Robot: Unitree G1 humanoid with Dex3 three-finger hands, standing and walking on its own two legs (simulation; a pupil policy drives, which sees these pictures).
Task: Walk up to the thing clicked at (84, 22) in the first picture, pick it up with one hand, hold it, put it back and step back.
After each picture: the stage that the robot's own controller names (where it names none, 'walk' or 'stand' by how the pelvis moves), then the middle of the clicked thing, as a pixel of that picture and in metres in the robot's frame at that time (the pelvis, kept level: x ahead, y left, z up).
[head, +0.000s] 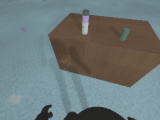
stand; (85, 23) +0.94 +0.09 +0.10
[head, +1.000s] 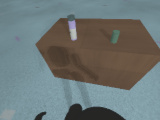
walk; (72, 28) +0.82 +0.24 +0.11
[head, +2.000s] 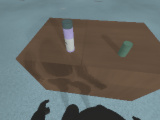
stand; (69, 37) +0.56 +0.20 +0.14
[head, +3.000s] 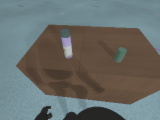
stand; (67, 45) +0.54 +0.21 +0.10
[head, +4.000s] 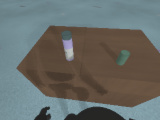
stand; (68, 47) +0.52 +0.20 +0.10
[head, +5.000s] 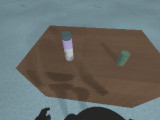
stand; (68, 47) +0.51 +0.20 +0.10
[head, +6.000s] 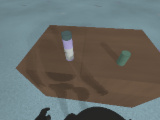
stand; (68, 47) +0.51 +0.19 +0.10
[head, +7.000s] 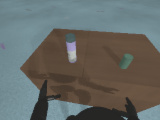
rise first; (71, 49) +0.51 +0.18 +0.10
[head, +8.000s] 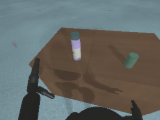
go down; (76, 47) +0.53 +0.17 +0.10
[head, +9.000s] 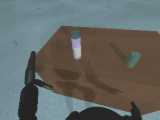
go down; (76, 46) +0.53 +0.17 +0.11
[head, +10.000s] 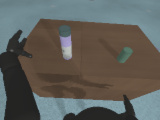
go down; (66, 44) +0.50 +0.16 +0.12
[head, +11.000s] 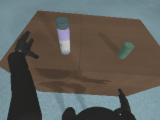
close in; (64, 38) +0.52 +0.16 +0.14
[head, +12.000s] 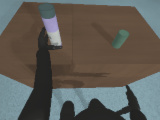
close; (52, 29) +0.54 +0.19 +0.17
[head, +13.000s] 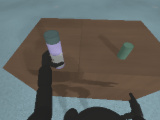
lift; (56, 52) +0.39 +0.21 +0.16
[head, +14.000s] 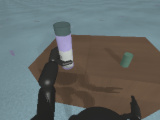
lift; (65, 49) +0.31 +0.15 +0.29
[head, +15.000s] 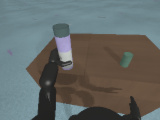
hold; (64, 50) +0.32 +0.16 +0.27
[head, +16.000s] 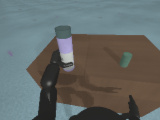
crouch; (66, 51) +0.32 +0.15 +0.26
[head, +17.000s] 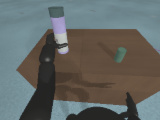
crouch; (60, 33) +0.45 +0.18 +0.29
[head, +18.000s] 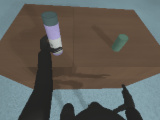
lower; (54, 37) +0.50 +0.18 +0.15
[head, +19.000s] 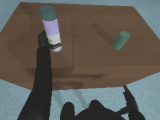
lower; (52, 32) +0.51 +0.18 +0.17
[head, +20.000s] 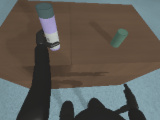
lower; (50, 31) +0.52 +0.18 +0.17
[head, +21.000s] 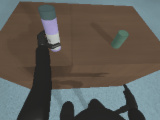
lower; (52, 32) +0.52 +0.18 +0.17
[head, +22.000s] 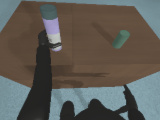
loosen; (53, 32) +0.52 +0.18 +0.17
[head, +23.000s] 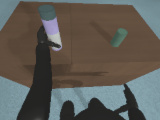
withdraw; (52, 32) +0.52 +0.18 +0.17
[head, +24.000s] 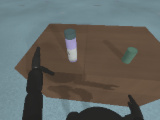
sink last; (71, 47) +0.48 +0.15 +0.14
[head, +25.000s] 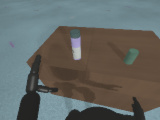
stand; (76, 46) +0.52 +0.16 +0.13
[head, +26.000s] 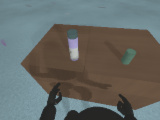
stand; (73, 46) +0.51 +0.16 +0.12
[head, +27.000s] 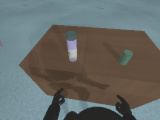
stand; (72, 48) +0.50 +0.17 +0.11
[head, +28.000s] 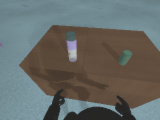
stand; (72, 48) +0.50 +0.17 +0.11
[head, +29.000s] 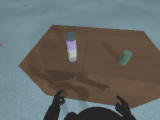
stand; (71, 48) +0.50 +0.17 +0.10
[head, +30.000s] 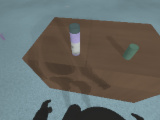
walk; (75, 41) +0.53 +0.14 +0.12
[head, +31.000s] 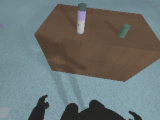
walk; (81, 20) +0.80 +0.13 +0.12
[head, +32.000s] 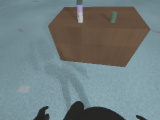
stand; (79, 12) +1.15 +0.21 +0.12
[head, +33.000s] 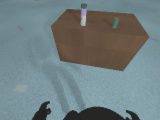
stand; (83, 15) +1.16 +0.15 +0.11
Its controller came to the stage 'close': yes
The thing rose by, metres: 0.20
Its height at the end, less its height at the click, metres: +0.00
